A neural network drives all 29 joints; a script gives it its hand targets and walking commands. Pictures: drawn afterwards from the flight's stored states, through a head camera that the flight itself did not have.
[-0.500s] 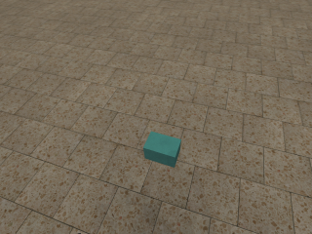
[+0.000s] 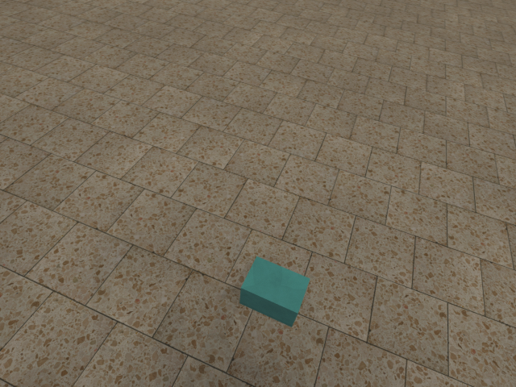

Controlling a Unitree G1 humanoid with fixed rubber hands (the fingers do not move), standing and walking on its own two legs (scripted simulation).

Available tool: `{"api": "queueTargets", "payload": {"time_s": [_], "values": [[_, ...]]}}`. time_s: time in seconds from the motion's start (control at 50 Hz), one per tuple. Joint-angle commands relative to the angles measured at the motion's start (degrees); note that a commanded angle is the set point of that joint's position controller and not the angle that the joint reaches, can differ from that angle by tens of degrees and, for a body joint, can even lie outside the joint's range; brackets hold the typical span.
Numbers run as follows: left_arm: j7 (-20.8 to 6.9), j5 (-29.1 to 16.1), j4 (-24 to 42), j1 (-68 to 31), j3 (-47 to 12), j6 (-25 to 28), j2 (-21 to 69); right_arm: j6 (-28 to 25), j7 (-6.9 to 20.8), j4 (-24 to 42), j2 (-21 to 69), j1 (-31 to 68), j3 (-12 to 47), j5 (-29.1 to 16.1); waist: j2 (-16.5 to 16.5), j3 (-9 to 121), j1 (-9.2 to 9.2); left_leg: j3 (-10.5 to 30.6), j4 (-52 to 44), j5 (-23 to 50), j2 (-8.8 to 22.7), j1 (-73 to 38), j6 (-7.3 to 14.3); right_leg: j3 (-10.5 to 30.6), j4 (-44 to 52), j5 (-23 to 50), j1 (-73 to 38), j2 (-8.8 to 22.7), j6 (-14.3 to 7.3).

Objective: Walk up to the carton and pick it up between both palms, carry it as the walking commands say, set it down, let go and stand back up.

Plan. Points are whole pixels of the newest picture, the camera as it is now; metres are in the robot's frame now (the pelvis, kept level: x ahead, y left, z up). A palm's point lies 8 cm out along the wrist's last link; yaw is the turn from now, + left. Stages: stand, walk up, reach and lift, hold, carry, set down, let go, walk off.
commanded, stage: walk up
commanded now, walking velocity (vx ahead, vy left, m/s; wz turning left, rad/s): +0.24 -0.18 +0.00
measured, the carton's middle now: (273, 291) +0.59 -0.09 -0.69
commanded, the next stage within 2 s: none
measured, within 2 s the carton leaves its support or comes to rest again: neither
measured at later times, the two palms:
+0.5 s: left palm out of the picture +0.14 +0.16 -0.12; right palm out of the picture +0.06 -0.29 -0.14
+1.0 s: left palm out of the picture +0.16 +0.28 -0.11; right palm out of the picture +0.05 -0.26 -0.12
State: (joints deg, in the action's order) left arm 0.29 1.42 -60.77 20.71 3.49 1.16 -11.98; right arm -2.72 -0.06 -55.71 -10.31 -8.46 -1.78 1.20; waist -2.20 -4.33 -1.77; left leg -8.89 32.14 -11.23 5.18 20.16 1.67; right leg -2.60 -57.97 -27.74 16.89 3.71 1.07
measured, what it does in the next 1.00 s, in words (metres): steps on the spot: right foot, then left foot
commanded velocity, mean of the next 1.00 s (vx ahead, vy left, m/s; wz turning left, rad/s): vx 0.13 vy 0.02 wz -0.14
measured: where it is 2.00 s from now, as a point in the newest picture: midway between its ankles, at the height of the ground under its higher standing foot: outside the picture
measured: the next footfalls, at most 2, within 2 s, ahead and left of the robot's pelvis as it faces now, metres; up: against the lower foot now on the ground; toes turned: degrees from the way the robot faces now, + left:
right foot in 0.34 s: +0.15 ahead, -0.17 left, +0.00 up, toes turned -5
left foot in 0.62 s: +0.11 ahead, +0.11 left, +0.00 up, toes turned -1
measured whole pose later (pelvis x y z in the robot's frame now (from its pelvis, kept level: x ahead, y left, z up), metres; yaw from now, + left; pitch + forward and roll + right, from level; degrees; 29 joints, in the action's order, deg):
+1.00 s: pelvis +0.09 -0.01 +0.01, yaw -10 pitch +0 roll +1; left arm 0.0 2.8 -56.2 17.3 5.6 -2.1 -17.5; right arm -0.6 -0.4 -55.5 -13.4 -19.5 -3.1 1.7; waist 0.1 0.4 0.5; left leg -8.3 22.6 -15.0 1.8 7.0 -0.2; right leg 1.4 -46.8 -25.3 25.4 3.1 0.6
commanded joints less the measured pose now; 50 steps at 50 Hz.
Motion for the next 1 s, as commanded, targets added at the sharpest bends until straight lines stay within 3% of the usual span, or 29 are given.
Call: {"api": "queueTargets", "payload": {"time_s": [0.0,0.06,0.16,0.18,0.2,0.22,0.26,0.3,0.32,0.34,0.36,0.38,0.42,0.48,0.58,0.64,0.68,0.7,0.72,0.74,0.76,0.8,0.84,0.88,0.9,0.92,0.94,0.96,0.98], "values": [[-0.78,0.45,1.26,4.75,1.23,-1.26,-2.89,-0.20,-1.33,-0.50,-9.42,-7.91,-2.41,-0.39,7.97,3.77,1.23,19.97,-18.16,12.92,17.56,-10.42,3.00,5.27,-7.71,7.33,10.95,3.50,0.15],[-1.31,0.62,0.98,3.01,0.70,-2.57,-1.31,-1.01,-1.18,-1.37,-7.31,-9.22,-2.03,-0.18,13.15,4.45,0.94,12.09,-18.13,14.40,13.92,-8.13,2.00,2.51,-5.52,11.66,8.74,2.30,1.09],[-1.83,0.11,3.33,-6.63,-0.54,-3.16,-1.29,-1.03,-1.12,-2.65,-7.53,-11.87,-1.50,0.70,14.26,1.61,2.94,9.34,-21.26,2.87,12.49,-6.39,3.28,0.77,6.84,15.74,9.61,1.68,1.20],[-1.68,-0.39,3.86,-8.04,-0.92,-2.95,-1.42,-1.11,-1.09,-2.07,-7.36,-10.45,-0.98,1.07,13.99,1.24,2.82,7.34,-20.64,5.17,10.76,-4.76,3.06,0.52,12.89,16.15,5.72,0.81,1.00],[-1.07,-0.95,4.34,-9.47,-1.19,-2.57,-1.67,-0.58,-1.39,-2.59,-6.66,-9.01,-0.52,0.62,17.23,0.40,2.54,4.19,-16.28,23.36,7.76,-6.58,3.86,-0.04,17.58,13.76,3.97,-0.88,1.58],[-0.49,-1.18,4.36,-8.86,-1.04,-2.17,-2.16,-0.08,-1.38,-3.16,-7.77,-10.77,-0.93,0.26,17.84,2.65,3.13,4.36,-14.11,30.60,7.80,-9.17,4.36,-1.74,19.65,12.66,2.63,-2.02,1.50],[0.46,-1.36,3.25,-5.98,-0.96,-1.85,-2.69,0.68,-1.42,-3.20,-9.95,-11.17,-1.62,0.06,14.02,5.04,2.60,5.86,-10.60,26.68,9.51,-9.34,4.54,-3.54,26.01,14.99,-1.48,-2.31,0.82],[0.85,-0.98,2.59,-3.31,-0.63,-1.26,-3.23,1.78,-1.48,-3.13,-8.89,-12.29,-1.78,0.02,9.68,5.88,1.21,6.74,-7.50,11.55,8.57,-4.51,2.25,-3.31,34.23,19.97,-8.36,-0.36,-0.42],[0.89,-0.52,2.83,-2.63,-0.01,-0.55,-5.74,2.28,-1.59,-3.22,-5.97,-14.60,-1.24,-0.16,2.41,6.07,1.43,4.81,-1.53,2.15,5.25,-1.70,0.09,2.21,36.66,26.93,-11.18,5.54,-1.07],[0.84,-0.27,3.88,-4.20,0.91,-0.13,-9.30,2.82,-1.75,-2.39,-1.52,-17.19,-0.15,-0.33,-11.94,5.70,2.42,2.97,4.62,-13.93,-0.35,3.64,-3.31,15.54,41.39,34.06,-9.80,15.70,-4.17],[0.81,-0.43,3.66,-5.20,0.53,-0.50,-9.10,4.19,-2.27,-2.76,-1.74,-16.03,-0.11,-0.70,-14.06,5.93,0.91,5.80,8.76,-19.57,-0.63,1.27,-3.96,19.07,46.13,26.38,-5.53,17.58,-8.07],[0.93,-0.45,3.65,-8.18,-0.13,-0.47,-6.56,4.90,-2.11,-3.49,-2.19,-15.65,-0.23,-0.67,-10.94,3.65,2.60,8.67,9.29,-17.31,-0.42,-0.55,-3.68,15.73,48.22,20.43,-3.24,14.93,-8.03],[1.22,-0.34,4.06,-11.99,-0.66,-0.46,-4.46,4.95,-1.65,-5.02,-3.51,-15.61,-0.78,-0.61,-9.75,2.31,4.06,9.04,10.00,-12.92,-0.76,-2.02,-3.42,10.21,46.54,20.38,-2.10,10.77,-7.44],[1.62,-0.55,3.49,-10.53,-0.85,-0.13,-3.41,4.72,-1.70,-5.76,-2.62,-15.26,-0.63,-0.60,-6.74,4.37,3.36,8.72,8.72,-12.26,-1.54,-2.96,-3.40,8.92,44.65,27.06,-4.60,10.65,-8.30],[1.60,-0.99,2.16,-9.58,-0.69,-0.82,-3.72,3.67,-2.17,-6.38,-1.52,-14.80,0.25,-0.60,-4.35,4.24,3.76,6.33,-9.89,-1.52,-2.46,-10.75,-2.24,8.32,42.84,17.30,-4.10,7.82,-5.91],[1.59,-1.73,1.77,-8.89,-1.27,-0.97,-0.43,2.53,-1.86,-6.70,-3.71,-11.82,-0.21,-0.70,6.27,0.56,1.90,13.01,-15.62,0.89,2.44,-7.83,-0.66,3.88,40.79,14.04,-3.95,2.35,-2.88],[1.50,-1.50,0.50,-7.31,-1.10,-0.84,-0.62,2.19,-1.87,-6.95,-3.14,-10.63,0.02,-0.81,7.22,0.43,1.07,13.26,-17.29,-0.64,2.71,-6.64,-0.51,2.62,39.00,17.65,-7.40,1.52,-2.40],[1.55,-0.08,0.62,-5.86,0.78,-1.28,-7.24,2.33,-1.69,-5.09,-6.56,-8.93,-1.39,1.48,8.90,-1.04,0.51,11.32,-15.22,-6.79,4.22,-5.26,-0.20,2.62,35.30,15.35,-4.45,2.62,-2.70],[1.48,0.89,-1.97,3.69,1.60,-2.56,-13.28,4.32,-0.48,-2.49,-10.66,-8.64,-3.07,2.06,13.03,3.21,-0.23,4.31,-3.56,-21.95,-1.95,-0.18,-1.98,18.74,39.79,-7.24,-8.53,10.58,-7.25],[2.17,1.75,-2.85,7.72,3.20,-3.46,-16.61,5.06,0.24,-0.02,-7.41,-7.74,-2.47,2.34,-0.19,2.12,-2.66,2.81,11.87,-21.16,-4.86,8.78,-4.17,34.99,49.43,-21.87,-9.51,21.88,-11.29],[2.03,1.21,0.20,3.33,2.91,-3.47,-15.71,4.95,0.84,2.11,-5.25,-4.83,-1.86,2.22,-5.38,0.22,-0.81,8.31,20.26,-19.99,-2.51,9.82,-4.49,38.21,52.99,-24.75,-2.55,22.63,-11.35],[0.84,0.65,5.62,-8.80,3.31,-2.27,-12.97,2.92,0.97,2.00,-3.97,-8.67,-2.06,1.13,-7.58,-0.66,4.39,10.19,15.67,-16.81,-0.53,-1.06,-4.01,28.23,51.20,-14.51,10.10,15.52,-9.26],[0.19,0.70,6.42,-11.21,3.40,-2.09,-12.11,2.56,0.94,0.44,-2.83,-14.97,-1.24,0.24,-8.61,2.00,6.34,2.77,2.86,-17.77,-5.52,-12.51,-4.59,18.05,49.44,-8.66,11.92,8.05,-6.53],[0.09,0.87,6.77,-10.01,2.93,-2.19,-11.66,2.81,0.00,-0.88,-3.06,-19.78,-1.19,-0.35,-4.94,2.96,8.13,-2.73,-9.86,-9.56,-7.70,-23.47,-4.80,13.14,41.95,-10.96,14.35,3.05,-3.80],[0.08,1.08,7.74,-9.79,2.33,-2.07,-9.92,2.62,-0.51,-1.30,-4.72,-22.15,-1.60,-0.26,-0.72,2.61,8.54,0.81,-15.60,-10.61,-3.20,-27.22,-3.56,10.33,34.72,-12.12,17.73,0.53,-2.63],[0.04,1.35,9.66,-10.48,1.57,-1.77,-6.55,2.21,-0.97,-1.37,-8.15,-24.48,-2.32,0.38,8.78,2.21,8.53,14.72,-23.42,-18.11,8.08,-29.46,-0.99,5.19,18.65,-9.96,23.92,-3.11,-1.90],[-0.12,1.76,12.25,-11.51,0.85,-1.57,-4.35,2.07,-1.16,0.34,-12.99,-20.54,-3.32,0.93,13.70,1.09,6.81,27.57,-29.68,-30.57,20.60,-24.97,3.65,-0.61,5.42,-3.49,28.20,-3.48,-0.50],[-0.56,1.48,13.07,-14.67,1.50,-1.96,-6.06,1.94,-0.53,1.19,-12.84,-17.75,-3.01,0.75,10.40,-2.66,6.64,28.70,-32.61,-36.33,21.91,-17.39,6.53,1.78,0.89,-1.61,27.96,0.51,-0.57],[-1.36,1.37,13.11,-13.83,1.85,-1.95,-6.55,1.39,-0.26,1.91,-11.32,-15.55,-2.58,0.51,8.57,-4.66,4.78,25.78,-32.80,-33.33,19.13,-13.75,6.36,2.16,-1.28,2.03,25.50,0.81,-0.23]]}}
